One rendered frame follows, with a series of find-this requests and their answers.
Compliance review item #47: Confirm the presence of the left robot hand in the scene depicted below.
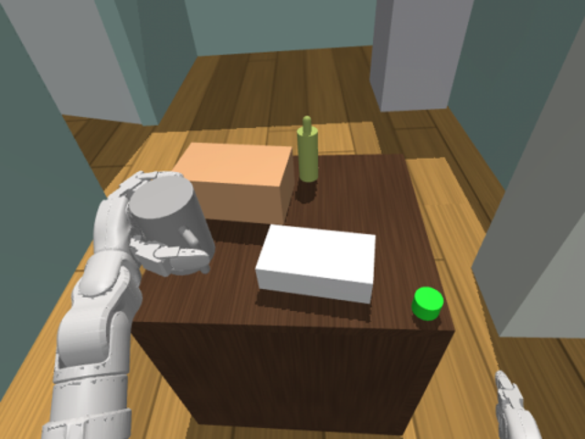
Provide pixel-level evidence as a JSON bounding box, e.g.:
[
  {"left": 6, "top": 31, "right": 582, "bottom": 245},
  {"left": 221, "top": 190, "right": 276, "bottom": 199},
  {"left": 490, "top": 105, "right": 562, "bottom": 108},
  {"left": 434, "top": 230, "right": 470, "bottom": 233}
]
[{"left": 93, "top": 171, "right": 210, "bottom": 277}]

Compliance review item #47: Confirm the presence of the right robot hand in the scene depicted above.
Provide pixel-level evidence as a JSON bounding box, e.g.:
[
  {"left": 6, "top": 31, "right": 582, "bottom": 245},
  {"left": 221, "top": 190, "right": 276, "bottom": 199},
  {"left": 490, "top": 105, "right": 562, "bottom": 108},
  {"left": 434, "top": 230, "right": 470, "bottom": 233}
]
[{"left": 495, "top": 370, "right": 542, "bottom": 439}]

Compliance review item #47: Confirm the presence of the left robot arm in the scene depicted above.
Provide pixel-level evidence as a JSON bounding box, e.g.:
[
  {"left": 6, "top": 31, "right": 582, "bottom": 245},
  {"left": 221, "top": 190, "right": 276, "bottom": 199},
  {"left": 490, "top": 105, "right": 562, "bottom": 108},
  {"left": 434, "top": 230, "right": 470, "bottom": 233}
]
[{"left": 41, "top": 250, "right": 143, "bottom": 439}]

